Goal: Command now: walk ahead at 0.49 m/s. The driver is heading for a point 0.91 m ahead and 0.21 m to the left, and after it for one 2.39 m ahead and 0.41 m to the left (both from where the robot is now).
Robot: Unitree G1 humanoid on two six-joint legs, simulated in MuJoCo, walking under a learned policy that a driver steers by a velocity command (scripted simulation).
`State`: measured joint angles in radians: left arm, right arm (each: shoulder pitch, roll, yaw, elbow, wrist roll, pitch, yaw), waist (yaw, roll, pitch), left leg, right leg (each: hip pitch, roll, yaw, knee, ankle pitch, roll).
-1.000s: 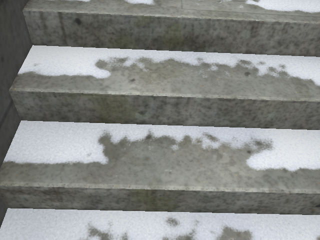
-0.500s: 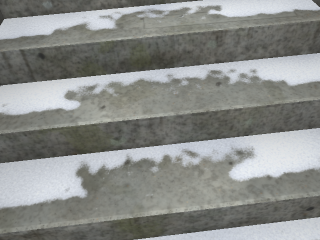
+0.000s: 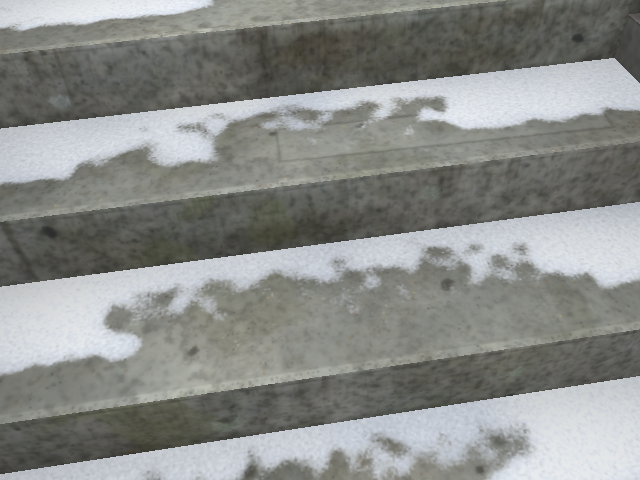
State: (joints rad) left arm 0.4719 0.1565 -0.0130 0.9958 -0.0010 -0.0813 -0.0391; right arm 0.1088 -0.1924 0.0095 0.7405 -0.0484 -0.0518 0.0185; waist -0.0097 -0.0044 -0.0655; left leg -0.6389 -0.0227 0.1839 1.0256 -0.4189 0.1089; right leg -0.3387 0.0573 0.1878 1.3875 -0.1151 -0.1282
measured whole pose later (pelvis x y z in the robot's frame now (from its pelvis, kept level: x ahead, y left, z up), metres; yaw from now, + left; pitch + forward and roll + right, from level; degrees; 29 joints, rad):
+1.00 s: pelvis +0.57 +0.01 +0.27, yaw +12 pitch +5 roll +3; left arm 0.51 0.13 -0.04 1.10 0.02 -0.04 0.03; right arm -0.07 -0.10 0.10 0.65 0.00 -0.05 0.08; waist 0.03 -0.02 -0.07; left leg -0.90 -0.02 0.20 1.24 -0.50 0.16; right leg -0.01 -0.14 -0.23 0.39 -0.11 -0.02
